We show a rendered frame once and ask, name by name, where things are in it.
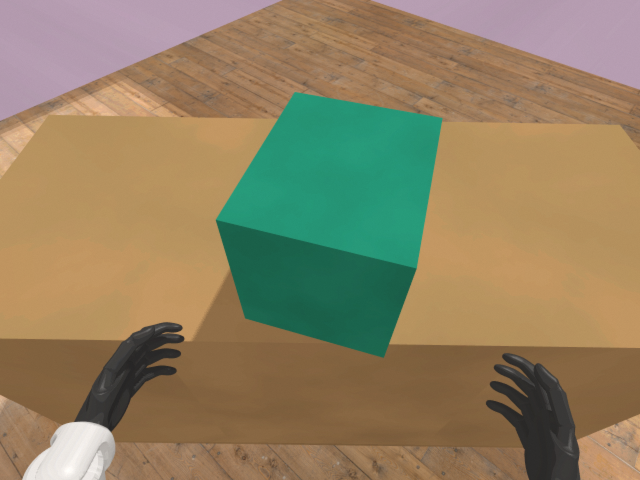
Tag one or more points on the robot right hand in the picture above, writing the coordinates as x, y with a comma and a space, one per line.
546, 429

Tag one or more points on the carton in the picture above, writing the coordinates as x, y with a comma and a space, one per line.
323, 231

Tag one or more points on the robot left forearm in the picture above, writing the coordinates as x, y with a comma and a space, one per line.
79, 451

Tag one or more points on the robot left hand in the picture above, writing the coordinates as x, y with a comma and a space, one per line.
126, 372

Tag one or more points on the pedestal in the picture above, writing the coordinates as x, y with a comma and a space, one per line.
530, 246

